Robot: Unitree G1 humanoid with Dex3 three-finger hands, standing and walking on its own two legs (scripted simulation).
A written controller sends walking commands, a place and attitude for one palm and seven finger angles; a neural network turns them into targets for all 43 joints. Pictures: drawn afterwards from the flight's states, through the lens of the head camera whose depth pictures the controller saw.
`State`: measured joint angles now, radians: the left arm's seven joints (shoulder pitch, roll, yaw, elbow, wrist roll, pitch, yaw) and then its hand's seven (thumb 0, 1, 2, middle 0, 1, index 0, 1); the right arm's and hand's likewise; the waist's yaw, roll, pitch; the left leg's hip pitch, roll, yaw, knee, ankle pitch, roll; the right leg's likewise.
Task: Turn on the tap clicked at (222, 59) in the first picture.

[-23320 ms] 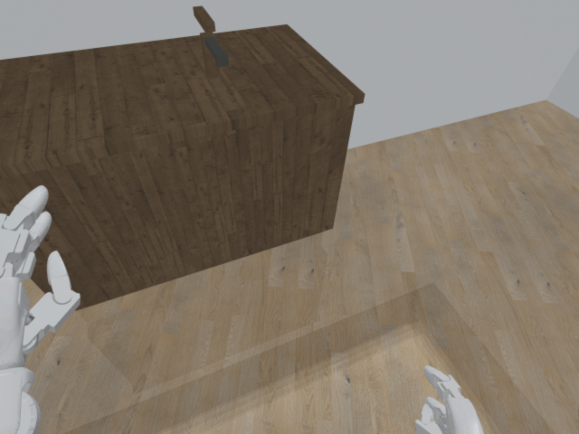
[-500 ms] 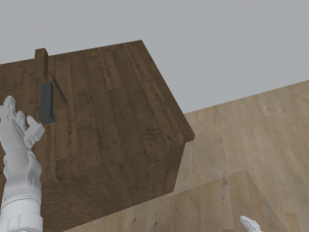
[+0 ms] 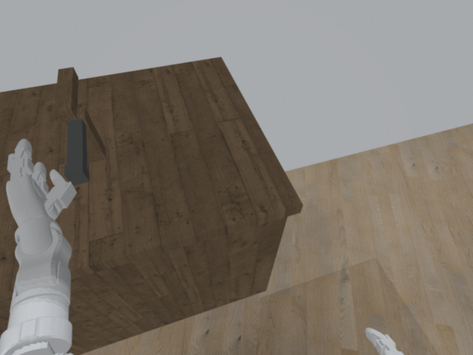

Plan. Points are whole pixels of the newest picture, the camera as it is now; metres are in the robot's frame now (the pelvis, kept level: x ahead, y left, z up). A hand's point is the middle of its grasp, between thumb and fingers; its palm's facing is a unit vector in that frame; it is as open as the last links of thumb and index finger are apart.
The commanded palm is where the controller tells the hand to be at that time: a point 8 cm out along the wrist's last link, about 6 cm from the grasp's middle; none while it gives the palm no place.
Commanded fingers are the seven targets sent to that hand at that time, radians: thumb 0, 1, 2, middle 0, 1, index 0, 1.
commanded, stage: push the lever round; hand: left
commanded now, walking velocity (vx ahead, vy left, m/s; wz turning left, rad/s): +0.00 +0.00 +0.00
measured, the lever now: (77, 173) +0.38 +0.29 +0.09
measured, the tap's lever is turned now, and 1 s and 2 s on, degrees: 1 22 45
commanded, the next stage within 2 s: none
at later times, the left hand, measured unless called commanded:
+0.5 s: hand (84, 185) +0.36 +0.28 +0.09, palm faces +0.56 -0.82 -0.07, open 7.7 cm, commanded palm +0.32 +0.30 +0.09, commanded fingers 0.00 0.90 0.90 -0.15 -0.15 -0.15 -0.15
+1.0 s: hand (113, 178) +0.38 +0.23 +0.09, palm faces +0.66 -0.74 -0.08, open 7.6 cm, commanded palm +0.33 +0.26 +0.09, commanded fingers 0.00 0.90 0.90 -0.15 -0.15 -0.15 -0.15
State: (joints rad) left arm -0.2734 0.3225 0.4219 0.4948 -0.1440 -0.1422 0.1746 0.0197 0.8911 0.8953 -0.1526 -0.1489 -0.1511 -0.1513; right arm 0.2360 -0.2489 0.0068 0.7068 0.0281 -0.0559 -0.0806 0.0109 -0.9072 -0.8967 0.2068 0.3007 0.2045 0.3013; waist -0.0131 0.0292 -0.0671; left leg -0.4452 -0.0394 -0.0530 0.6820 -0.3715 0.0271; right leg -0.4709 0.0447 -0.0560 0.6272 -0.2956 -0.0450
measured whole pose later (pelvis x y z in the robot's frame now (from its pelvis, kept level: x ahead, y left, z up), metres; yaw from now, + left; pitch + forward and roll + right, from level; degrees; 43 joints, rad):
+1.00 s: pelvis -0.01 -0.01 +0.00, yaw +1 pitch +8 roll -1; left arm -0.38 0.15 0.28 0.49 -0.03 -0.09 0.52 0.01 0.94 0.92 -0.15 -0.15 -0.15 -0.15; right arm 0.20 -0.23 0.00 0.73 0.00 -0.02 -0.06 0.01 -0.91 -0.90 0.21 0.30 0.20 0.30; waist -0.02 0.04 -0.08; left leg -0.45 -0.04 -0.07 0.69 -0.36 0.01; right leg -0.48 0.04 -0.07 0.64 -0.30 -0.06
